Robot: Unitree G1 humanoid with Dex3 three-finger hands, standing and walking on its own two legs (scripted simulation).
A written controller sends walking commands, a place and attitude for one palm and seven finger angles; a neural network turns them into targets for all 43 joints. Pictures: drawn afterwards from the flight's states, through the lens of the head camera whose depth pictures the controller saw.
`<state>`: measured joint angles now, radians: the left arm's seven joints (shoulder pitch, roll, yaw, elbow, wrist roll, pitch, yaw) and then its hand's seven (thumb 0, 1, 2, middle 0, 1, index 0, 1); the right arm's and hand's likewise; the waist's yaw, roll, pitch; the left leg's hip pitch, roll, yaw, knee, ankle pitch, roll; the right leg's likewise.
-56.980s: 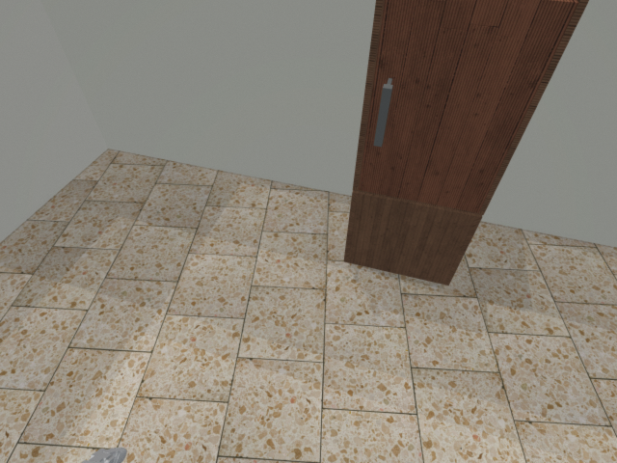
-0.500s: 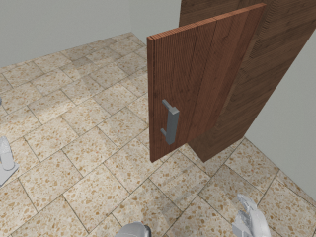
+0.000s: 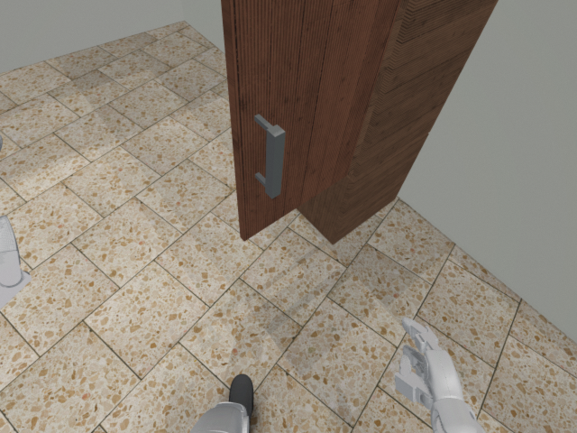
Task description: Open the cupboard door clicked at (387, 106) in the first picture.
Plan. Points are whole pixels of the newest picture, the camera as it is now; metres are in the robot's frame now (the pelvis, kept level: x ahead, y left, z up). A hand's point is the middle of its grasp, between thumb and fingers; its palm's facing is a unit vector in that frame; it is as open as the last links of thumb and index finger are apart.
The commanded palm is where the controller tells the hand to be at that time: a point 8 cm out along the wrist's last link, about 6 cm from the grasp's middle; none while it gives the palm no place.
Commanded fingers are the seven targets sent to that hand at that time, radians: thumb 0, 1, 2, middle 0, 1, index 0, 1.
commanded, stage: stop stepping back and stand still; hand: left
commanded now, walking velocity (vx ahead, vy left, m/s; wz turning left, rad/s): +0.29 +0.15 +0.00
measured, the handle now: (267, 158) +0.58 +0.09 -0.02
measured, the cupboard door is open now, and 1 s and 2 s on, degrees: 90 90 90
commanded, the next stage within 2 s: let the arm hang, fingers relaxed in 0.58 s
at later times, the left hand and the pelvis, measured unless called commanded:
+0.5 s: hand (25, 334) +0.17 +0.23 +0.18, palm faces +0.40 -0.77 -0.49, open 7.4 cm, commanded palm +0.12 +0.28 +0.20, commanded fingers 0.00 0.90 0.90 -0.20 -0.30 -0.20 -0.30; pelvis -0.02 -0.02 +0.02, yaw +0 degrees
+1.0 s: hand out of the picture -0.01 +0.18 -0.16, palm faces +0.08 -0.98 -0.19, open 7.2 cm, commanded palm none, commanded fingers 0.00 0.90 0.90 -0.20 -0.30 -0.20 -0.30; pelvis -0.05 -0.01 +0.01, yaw +3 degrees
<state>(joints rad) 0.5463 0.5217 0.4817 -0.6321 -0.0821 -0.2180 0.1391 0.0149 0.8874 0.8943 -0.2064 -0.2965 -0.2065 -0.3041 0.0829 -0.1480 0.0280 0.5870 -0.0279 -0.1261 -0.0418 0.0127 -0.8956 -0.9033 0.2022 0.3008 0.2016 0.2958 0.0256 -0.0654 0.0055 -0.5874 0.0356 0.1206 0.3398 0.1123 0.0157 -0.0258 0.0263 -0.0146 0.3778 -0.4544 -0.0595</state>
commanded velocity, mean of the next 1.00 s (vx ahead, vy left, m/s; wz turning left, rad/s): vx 0.06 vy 0.02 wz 0.00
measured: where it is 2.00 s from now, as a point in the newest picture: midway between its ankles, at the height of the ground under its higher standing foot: outside the picture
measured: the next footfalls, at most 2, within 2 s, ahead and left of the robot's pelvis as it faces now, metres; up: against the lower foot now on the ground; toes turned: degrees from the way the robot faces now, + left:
left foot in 0.12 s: +0.15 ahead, +0.10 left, +0.00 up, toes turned +3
left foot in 0.52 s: +0.02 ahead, +0.14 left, +0.00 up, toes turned +3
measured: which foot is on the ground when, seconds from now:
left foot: down 0.00-0.02, up 0.04-0.10, down 0.12-0.28, up 0.30-0.50, down 0.52-1.00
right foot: down 0.00-1.00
